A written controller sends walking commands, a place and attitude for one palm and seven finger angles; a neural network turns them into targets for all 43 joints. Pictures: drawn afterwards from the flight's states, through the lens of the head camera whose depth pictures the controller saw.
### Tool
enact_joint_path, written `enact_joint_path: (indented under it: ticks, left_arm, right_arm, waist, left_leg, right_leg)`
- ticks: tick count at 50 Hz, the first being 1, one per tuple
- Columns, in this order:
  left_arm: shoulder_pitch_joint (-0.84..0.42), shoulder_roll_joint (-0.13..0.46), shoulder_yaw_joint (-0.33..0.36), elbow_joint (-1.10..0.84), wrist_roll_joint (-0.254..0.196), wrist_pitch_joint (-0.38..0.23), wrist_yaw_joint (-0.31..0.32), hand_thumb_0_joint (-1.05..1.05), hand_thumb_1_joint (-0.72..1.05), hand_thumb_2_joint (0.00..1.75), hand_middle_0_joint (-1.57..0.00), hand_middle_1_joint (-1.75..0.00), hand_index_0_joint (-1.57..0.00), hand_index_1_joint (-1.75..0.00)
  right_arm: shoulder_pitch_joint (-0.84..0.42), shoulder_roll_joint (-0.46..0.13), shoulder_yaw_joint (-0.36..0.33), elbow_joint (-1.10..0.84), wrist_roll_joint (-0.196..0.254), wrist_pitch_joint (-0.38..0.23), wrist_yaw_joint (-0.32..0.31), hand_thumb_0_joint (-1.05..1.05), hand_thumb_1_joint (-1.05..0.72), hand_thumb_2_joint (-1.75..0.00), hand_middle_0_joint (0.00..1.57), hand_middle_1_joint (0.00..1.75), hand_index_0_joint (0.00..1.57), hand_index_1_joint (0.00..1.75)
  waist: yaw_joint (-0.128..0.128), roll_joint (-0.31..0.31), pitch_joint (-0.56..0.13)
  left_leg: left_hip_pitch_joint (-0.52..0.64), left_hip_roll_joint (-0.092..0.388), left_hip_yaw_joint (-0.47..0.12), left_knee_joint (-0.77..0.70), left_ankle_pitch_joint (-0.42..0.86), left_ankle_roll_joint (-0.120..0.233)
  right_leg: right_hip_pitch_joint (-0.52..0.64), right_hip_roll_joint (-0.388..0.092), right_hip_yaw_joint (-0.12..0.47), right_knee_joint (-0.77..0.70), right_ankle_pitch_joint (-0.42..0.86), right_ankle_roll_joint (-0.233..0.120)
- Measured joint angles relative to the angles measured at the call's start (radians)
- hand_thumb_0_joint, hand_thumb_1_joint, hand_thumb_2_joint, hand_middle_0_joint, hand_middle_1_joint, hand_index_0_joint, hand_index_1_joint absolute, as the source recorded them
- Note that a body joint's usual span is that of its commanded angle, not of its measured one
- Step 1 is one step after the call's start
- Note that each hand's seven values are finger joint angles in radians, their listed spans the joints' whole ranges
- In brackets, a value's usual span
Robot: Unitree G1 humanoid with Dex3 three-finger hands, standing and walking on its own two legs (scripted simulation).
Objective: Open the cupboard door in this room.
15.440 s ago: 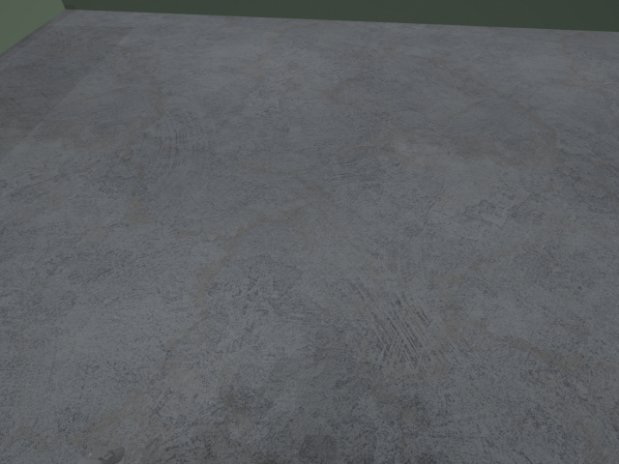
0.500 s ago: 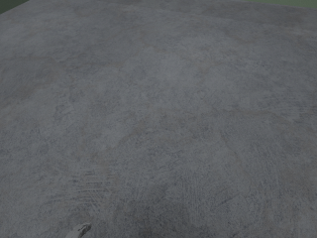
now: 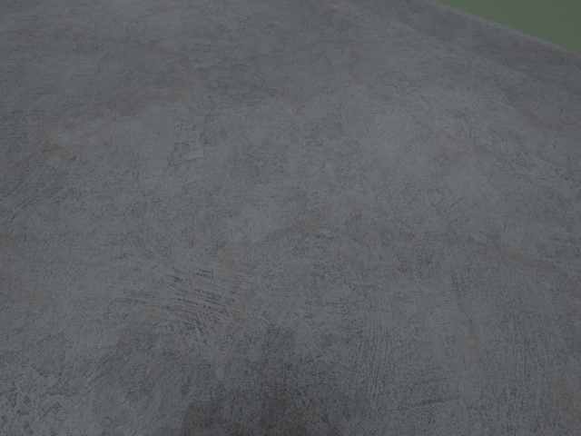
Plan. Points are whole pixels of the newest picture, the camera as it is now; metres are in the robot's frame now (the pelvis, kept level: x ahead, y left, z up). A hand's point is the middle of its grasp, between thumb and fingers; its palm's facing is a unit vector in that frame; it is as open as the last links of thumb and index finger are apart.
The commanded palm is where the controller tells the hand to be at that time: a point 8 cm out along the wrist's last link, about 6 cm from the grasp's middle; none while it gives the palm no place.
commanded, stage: turn or walk to find it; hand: left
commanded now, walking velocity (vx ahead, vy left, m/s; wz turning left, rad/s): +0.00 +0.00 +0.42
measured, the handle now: out of the picture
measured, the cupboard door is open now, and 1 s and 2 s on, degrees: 0 0 0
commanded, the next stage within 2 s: none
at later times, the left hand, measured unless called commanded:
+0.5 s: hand out of the picture +0.07 +0.17 -0.13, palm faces +0.20 -0.94 -0.28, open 7.4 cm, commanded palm none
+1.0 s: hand out of the picture -0.13 +0.19 -0.18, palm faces +0.48 -0.84 -0.26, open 7.4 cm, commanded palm none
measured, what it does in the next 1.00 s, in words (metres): steps on the spot, turning left: right foot, then left foot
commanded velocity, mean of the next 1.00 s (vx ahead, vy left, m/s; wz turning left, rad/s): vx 0.00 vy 0.00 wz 0.42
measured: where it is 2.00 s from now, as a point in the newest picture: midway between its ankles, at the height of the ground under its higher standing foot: outside the picture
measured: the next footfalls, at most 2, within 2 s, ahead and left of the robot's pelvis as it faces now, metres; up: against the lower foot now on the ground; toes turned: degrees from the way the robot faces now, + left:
right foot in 0.44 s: +0.04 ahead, -0.14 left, +0.00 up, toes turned +8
left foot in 0.92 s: -0.07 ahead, +0.10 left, +0.00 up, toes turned +29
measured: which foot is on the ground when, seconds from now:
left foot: down 0.00-0.44, up 0.46-0.90, down 0.92-1.00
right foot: up 0.00-0.42, down 0.44-0.92, up 0.94-1.00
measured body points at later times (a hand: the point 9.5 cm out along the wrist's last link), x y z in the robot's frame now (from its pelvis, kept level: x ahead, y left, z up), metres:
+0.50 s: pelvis -0.01 -0.04 +0.01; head +0.02 -0.07 +0.45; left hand +0.05 +0.22 -0.11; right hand +0.06 -0.28 -0.16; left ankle -0.02 +0.09 -0.70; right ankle +0.00 -0.14 -0.73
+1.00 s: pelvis -0.05 -0.01 +0.00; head -0.03 +0.02 +0.45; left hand -0.16 +0.23 -0.16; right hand +0.17 -0.19 -0.13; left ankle -0.10 +0.08 -0.73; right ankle -0.01 -0.14 -0.69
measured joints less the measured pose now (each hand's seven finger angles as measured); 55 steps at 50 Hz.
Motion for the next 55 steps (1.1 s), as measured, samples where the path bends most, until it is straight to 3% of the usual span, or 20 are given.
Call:
enact_joint_path:
  ticks: [3, 8, 14, 20, 21, 22, 23, 25, 29, 32, 37, 42, 44, 46, 49, 52, 55]
  left_arm:
    - [-0.022, 0.009, 0.004, 0.006, -0.001, 0.004, -0.006, 0.01, 0.91, 0.90, -0.20, -0.30, -0.20, -0.30]
    - [-0.058, 0.005, -0.001, -0.018, -0.002, -0.011, -0.010, 0.01, 0.91, 0.90, -0.20, -0.30, -0.20, -0.30]
    - [-0.108, -0.016, -0.008, -0.048, -0.004, -0.012, -0.006, 0.01, 0.91, 0.90, -0.20, -0.30, -0.20, -0.30]
    - [-0.141, -0.046, -0.019, -0.081, -0.011, -0.027, -0.006, 0.01, 0.91, 0.90, -0.20, -0.30, -0.20, -0.30]
    - [-0.140, -0.050, -0.022, -0.087, -0.011, -0.033, -0.006, 0.01, 0.91, 0.90, -0.20, -0.30, -0.20, -0.30]
    - [-0.136, -0.054, -0.024, -0.092, -0.010, -0.043, -0.005, 0.00, 0.90, 0.90, -0.20, -0.30, -0.20, -0.30]
    - [-0.135, -0.065, -0.026, -0.091, -0.005, -0.051, -0.003, 0.00, 0.90, 0.90, -0.20, -0.30, -0.20, -0.30]
    - [-0.121, -0.081, -0.032, -0.094, -0.003, -0.058, -0.002, 0.00, 0.90, 0.90, -0.20, -0.30, -0.20, -0.30]
    - [-0.082, -0.101, -0.036, -0.084, -0.002, -0.054, -0.001, 0.00, 0.90, 0.90, -0.20, -0.30, -0.20, -0.30]
    - [-0.059, -0.106, -0.035, -0.070, 0.000, -0.054, 0.000, 0.00, 0.90, 0.90, -0.20, -0.30, -0.20, -0.30]
    - [-0.026, -0.099, -0.029, -0.051, 0.007, -0.061, 0.000, 0.00, 0.91, 0.90, -0.20, -0.30, -0.20, -0.30]
    - [0.000, -0.069, -0.021, -0.030, 0.013, -0.057, -0.005, 0.00, 0.91, 0.90, -0.20, -0.30, -0.20, -0.30]
    - [0.008, -0.052, -0.015, -0.019, 0.013, -0.051, -0.006, 0.00, 0.90, 0.90, -0.20, -0.30, -0.20, -0.30]
    - [0.022, -0.034, -0.007, -0.013, 0.006, -0.041, -0.007, 0.00, 0.90, 0.90, -0.20, -0.30, -0.20, -0.30]
    - [0.016, 0.000, 0.002, 0.006, 0.002, -0.005, 0.000, 0.01, 0.90, 0.90, -0.20, -0.30, -0.20, -0.30]
    - [-0.004, 0.009, 0.005, 0.015, 0.000, 0.007, -0.005, 0.01, 0.91, 0.90, -0.20, -0.30, -0.20, -0.30]
    - [-0.024, 0.007, 0.002, 0.000, -0.001, -0.003, -0.012, 0.01, 0.91, 0.90, -0.20, -0.30, -0.20, -0.30]
  right_arm:
    - [0.000, 0.011, 0.009, -0.006, -0.002, -0.006, -0.011, 0.01, -0.91, -0.90, 0.20, 0.30, 0.20, 0.30]
    - [0.014, 0.019, 0.016, -0.005, 0.001, -0.010, -0.014, 0.00, -0.91, -0.90, 0.20, 0.30, 0.20, 0.30]
    - [0.049, 0.025, 0.008, -0.003, -0.003, -0.003, -0.011, 0.00, -0.91, -0.90, 0.20, 0.30, 0.20, 0.30]
    - [0.089, 0.011, -0.008, 0.009, -0.008, 0.016, -0.009, 0.01, -0.91, -0.90, 0.20, 0.30, 0.20, 0.30]
    - [0.098, 0.008, -0.011, 0.011, -0.007, 0.019, -0.008, 0.01, -0.91, -0.90, 0.20, 0.30, 0.20, 0.30]
    - [0.107, 0.003, -0.015, 0.013, -0.003, 0.021, -0.008, 0.01, -0.91, -0.90, 0.20, 0.30, 0.20, 0.30]
    - [0.108, -0.005, -0.020, 0.018, 0.001, 0.024, -0.007, 0.01, -0.91, -0.90, 0.20, 0.30, 0.20, 0.30]
    - [0.116, -0.017, -0.031, 0.025, -0.001, 0.039, -0.008, 0.01, -0.91, -0.90, 0.20, 0.30, 0.20, 0.30]
    - [0.120, -0.039, -0.045, 0.036, -0.006, 0.055, 0.001, 0.01, -0.91, -0.90, 0.20, 0.30, 0.20, 0.30]
    - [0.123, -0.045, -0.047, 0.041, -0.007, 0.056, 0.005, 0.01, -0.91, -0.90, 0.20, 0.30, 0.20, 0.30]
    - [0.105, -0.044, -0.037, 0.054, -0.003, 0.061, 0.003, 0.01, -0.91, -0.90, 0.20, 0.30, 0.19, 0.30]
    - [0.048, -0.039, -0.021, 0.045, 0.006, 0.051, 0.000, 0.01, -0.91, -0.90, 0.20, 0.30, 0.19, 0.30]
    - [0.024, -0.035, -0.016, 0.031, 0.009, 0.040, 0.000, 0.01, -0.91, -0.90, 0.20, 0.30, 0.19, 0.30]
    - [0.008, -0.034, -0.011, 0.012, 0.007, 0.020, 0.003, 0.01, -0.91, -0.90, 0.20, 0.30, 0.19, 0.30]
    - [-0.018, -0.010, -0.002, -0.004, 0.002, 0.001, 0.001, 0.01, -0.91, -0.90, 0.20, 0.30, 0.19, 0.30]
    - [-0.020, 0.003, 0.007, -0.012, -0.002, -0.003, -0.010, 0.00, -0.91, -0.90, 0.20, 0.30, 0.20, 0.30]
    - [-0.016, 0.008, 0.014, -0.012, -0.001, -0.005, -0.013, 0.00, -0.91, -0.90, 0.20, 0.30, 0.20, 0.30]
  waist:
    - [-0.004, 0.009, -0.007]
    - [-0.008, 0.021, -0.019]
    - [-0.035, 0.038, -0.026]
    - [-0.065, 0.071, -0.029]
    - [-0.066, 0.076, -0.032]
    - [-0.065, 0.080, -0.036]
    - [-0.066, 0.097, -0.030]
    - [-0.069, 0.108, -0.027]
    - [-0.068, 0.115, -0.024]
    - [-0.067, 0.109, -0.021]
    - [-0.045, 0.083, -0.014]
    - [-0.013, 0.056, -0.001]
    - [-0.007, 0.045, 0.001]
    - [-0.004, 0.039, -0.008]
    - [0.010, 0.001, -0.003]
    - [0.006, 0.008, -0.013]
    - [0.004, 0.017, -0.018]
  left_leg:
    - [0.024, -0.007, -0.025, -0.064, 0.035, 0.007]
    - [0.053, -0.028, -0.058, -0.152, 0.094, 0.019]
    - [0.045, -0.049, -0.101, -0.171, 0.120, 0.013]
    - [-0.004, -0.063, -0.152, -0.129, 0.120, -0.015]
    - [-0.019, -0.068, -0.160, -0.111, 0.114, -0.023]
    - [-0.038, -0.073, -0.168, -0.082, 0.104, -0.032]
    - [-0.059, -0.070, -0.175, -0.030, 0.050, -0.039]
    - [-0.123, -0.078, -0.162, 0.156, -0.087, -0.049]
    - [-0.222, -0.050, -0.123, 0.490, -0.068, -0.068]
    - [-0.232, -0.014, -0.114, 0.558, -0.029, -0.088]
    - [-0.169, 0.025, -0.093, 0.437, -0.078, -0.107]
    - [-0.075, 0.028, -0.042, 0.205, -0.124, -0.096]
    - [-0.030, 0.022, -0.016, 0.096, -0.084, -0.087]
    - [0.020, 0.020, -0.002, -0.042, 0.040, -0.062]
    - [0.011, 0.000, 0.002, -0.010, 0.009, -0.016]
    - [0.028, -0.004, -0.022, -0.059, 0.024, -0.007]
    - [0.046, -0.015, -0.044, -0.118, 0.064, -0.002]
  right_leg:
    - [-0.059, 0.030, 0.050, 0.137, 0.044, 0.010]
    - [-0.088, 0.042, 0.092, 0.157, 0.111, 0.026]
    - [-0.058, 0.058, 0.113, 0.059, 0.096, 0.031]
    - [0.042, 0.096, 0.106, -0.192, 0.124, 0.010]
    - [0.076, 0.101, 0.100, -0.272, 0.172, 0.006]
    - [0.104, 0.102, 0.093, -0.343, 0.215, -0.020]
    - [0.107, 0.109, 0.080, -0.346, 0.227, -0.053]
    - [0.112, 0.098, 0.055, -0.334, 0.220, -0.084]
    - [0.145, 0.077, 0.016, -0.375, 0.232, -0.090]
    - [0.158, 0.063, -0.013, -0.395, 0.241, -0.090]
    - [0.160, 0.032, -0.055, -0.395, 0.239, -0.086]
    - [0.140, -0.003, -0.091, -0.356, 0.225, -0.066]
    - [0.126, -0.017, -0.109, -0.324, 0.212, -0.051]
    - [0.097, -0.032, -0.122, -0.260, 0.184, -0.032]
    - [0.011, -0.013, -0.021, -0.044, 0.006, -0.005]
    - [-0.055, 0.023, 0.039, 0.118, 0.034, 0.006]
    - [-0.082, 0.036, 0.069, 0.156, 0.087, 0.016]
